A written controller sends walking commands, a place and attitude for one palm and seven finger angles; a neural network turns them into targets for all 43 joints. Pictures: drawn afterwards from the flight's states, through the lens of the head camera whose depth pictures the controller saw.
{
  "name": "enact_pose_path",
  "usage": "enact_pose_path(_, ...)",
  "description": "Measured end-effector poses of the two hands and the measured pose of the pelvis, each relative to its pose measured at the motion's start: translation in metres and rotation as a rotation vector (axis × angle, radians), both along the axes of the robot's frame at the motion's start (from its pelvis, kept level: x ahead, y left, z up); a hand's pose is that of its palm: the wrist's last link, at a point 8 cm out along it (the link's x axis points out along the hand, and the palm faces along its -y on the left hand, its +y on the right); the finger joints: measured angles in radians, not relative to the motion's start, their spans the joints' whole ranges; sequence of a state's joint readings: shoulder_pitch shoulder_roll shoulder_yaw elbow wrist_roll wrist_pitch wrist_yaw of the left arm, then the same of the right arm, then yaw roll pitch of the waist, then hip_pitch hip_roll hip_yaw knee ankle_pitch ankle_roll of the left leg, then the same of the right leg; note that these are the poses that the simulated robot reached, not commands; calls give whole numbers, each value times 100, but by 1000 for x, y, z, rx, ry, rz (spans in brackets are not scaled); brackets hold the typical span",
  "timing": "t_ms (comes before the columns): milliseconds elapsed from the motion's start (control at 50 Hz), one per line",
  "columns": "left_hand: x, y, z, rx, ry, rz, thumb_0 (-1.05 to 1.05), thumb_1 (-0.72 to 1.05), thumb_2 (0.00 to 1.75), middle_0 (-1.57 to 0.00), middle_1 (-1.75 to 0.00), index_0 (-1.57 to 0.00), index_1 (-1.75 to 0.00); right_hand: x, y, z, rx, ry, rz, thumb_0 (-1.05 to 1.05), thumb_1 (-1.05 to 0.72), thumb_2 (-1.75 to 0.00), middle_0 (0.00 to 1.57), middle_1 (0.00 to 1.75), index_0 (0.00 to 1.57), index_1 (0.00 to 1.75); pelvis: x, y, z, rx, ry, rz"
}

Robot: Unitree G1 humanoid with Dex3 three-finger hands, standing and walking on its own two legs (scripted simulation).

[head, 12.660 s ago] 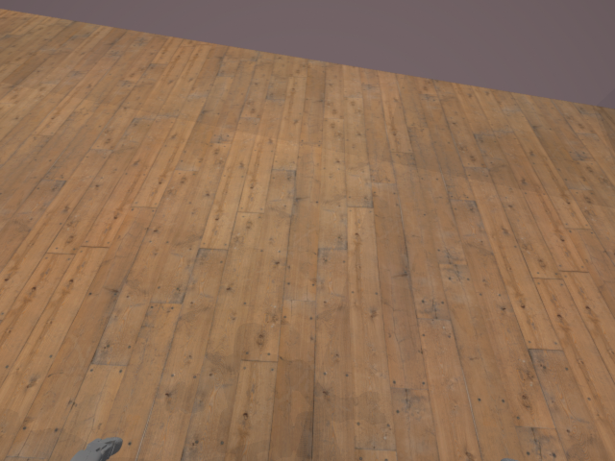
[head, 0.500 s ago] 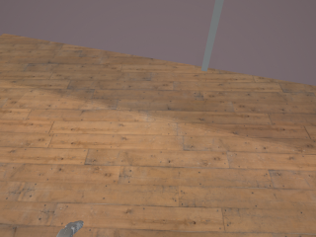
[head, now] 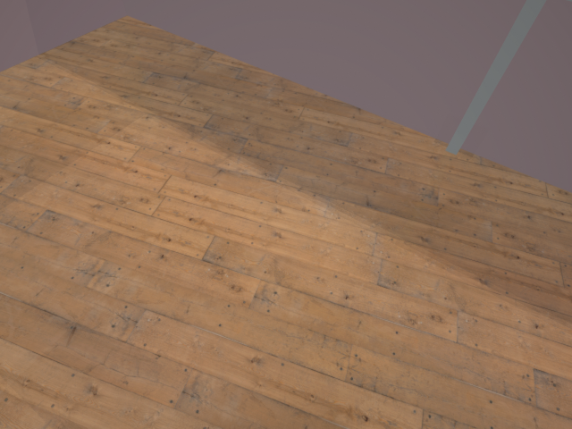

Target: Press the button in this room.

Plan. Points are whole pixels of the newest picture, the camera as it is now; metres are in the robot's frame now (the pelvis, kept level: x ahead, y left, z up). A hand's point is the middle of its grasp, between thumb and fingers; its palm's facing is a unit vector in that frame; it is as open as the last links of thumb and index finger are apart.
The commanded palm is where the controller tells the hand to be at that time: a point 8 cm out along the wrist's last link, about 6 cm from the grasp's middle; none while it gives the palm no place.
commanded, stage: turn or walk to find it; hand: left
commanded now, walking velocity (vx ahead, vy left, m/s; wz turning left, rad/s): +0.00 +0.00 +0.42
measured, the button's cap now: out of the picture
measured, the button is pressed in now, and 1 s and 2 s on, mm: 0 0 0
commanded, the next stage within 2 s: stand and wait in 0.16 s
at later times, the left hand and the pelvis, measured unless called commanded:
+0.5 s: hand out of the picture +0.05 +0.18 -0.15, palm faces +0.11 -0.96 -0.25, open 7.3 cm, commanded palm none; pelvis +0.00 -0.02 +0.01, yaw +6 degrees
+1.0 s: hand out of the picture -0.05 +0.22 -0.17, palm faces +0.33 -0.92 -0.23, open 7.3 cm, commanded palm none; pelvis -0.04 +0.01 +0.01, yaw +16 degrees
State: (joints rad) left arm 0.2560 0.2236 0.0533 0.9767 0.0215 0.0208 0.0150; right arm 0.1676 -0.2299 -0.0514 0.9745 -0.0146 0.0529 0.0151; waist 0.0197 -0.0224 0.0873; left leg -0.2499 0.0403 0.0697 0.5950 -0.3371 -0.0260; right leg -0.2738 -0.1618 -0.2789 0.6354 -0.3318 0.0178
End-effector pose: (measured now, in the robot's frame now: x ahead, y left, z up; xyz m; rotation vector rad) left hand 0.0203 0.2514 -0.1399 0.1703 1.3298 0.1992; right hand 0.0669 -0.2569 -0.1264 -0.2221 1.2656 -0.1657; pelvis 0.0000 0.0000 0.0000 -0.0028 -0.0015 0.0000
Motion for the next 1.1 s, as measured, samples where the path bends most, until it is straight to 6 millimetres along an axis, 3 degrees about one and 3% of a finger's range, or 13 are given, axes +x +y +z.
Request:
enact_pose_path(100, -20, 25, -3, 2, 58, 56, 0, 91, 90, -20, -30, -20, -30, 24, 26, 14, -13, -69, 62, 1, -91, -90, 20, 30, 20, 30, -4, 13, 5, -6, -3, 26)
enact_pose_path(220, -8, 32, 12, 6, -17, 80, 0, 91, 90, -20, -30, -20, -30, 32, 42, 21, 6, -74, 107, 0, -91, -90, 20, 30, 20, 30, -5, 17, 15, -13, 2, 68)
enact_pose_path(320, 9, 21, 19, 17, -71, 68, 0, 91, 90, -20, -30, -20, -30, 28, 40, 14, 35, -71, 101, 0, -91, -90, 20, 30, 20, 30, -5, 10, 16, -2, -2, 83)
enact_pose_path(460, 20, -18, 22, 36, -118, 31, 0, 91, 90, -20, -30, -20, -30, 8, 19, -15, 94, -24, 55, 0, -91, -90, 20, 30, 20, 30, -3, -15, 6, 25, -15, 85)
enact_pose_path(560, 5, -41, 26, 13, -100, 63, 0, 91, 90, -20, -30, -21, -30, -12, 7, -16, 98, 59, 51, 1, -91, -90, 20, 30, 20, 30, -3, -24, 11, 30, -20, 114)
enact_pose_path(700, -27, -36, 22, 13, -63, 146, 0, 92, 90, -21, -30, -21, -30, -29, 0, -11, 61, 154, 94, 1, -91, -90, 20, 30, 20, 30, -12, -23, 13, 26, -14, 179)
enact_pose_path(900, -91, 3, -5, -12, 26, 268, 0, 91, 90, -21, -30, -21, -30, 3, 33, 1, -5, 50, 220, 1, -91, -90, 20, 30, 20, 30, -30, 4, 2, 13, -12, 251)
enact_pose_path(980, -95, 12, 4, -7, 16, 292, 0, 91, 90, -20, -30, -20, -30, 13, 47, 9, 2, 14, 263, 1, -91, -90, 20, 30, 20, 30, -35, 8, 11, -2, -7, 280)
enact_pose_path(1100, -83, 14, 19, 25, -64, 305, 0, 91, 90, -20, -30, -20, -30, 27, 53, 9, 37, -18, 311, 0, -91, -90, 20, 30, 20, 30, -39, 1, 15, -2, 2, 320)
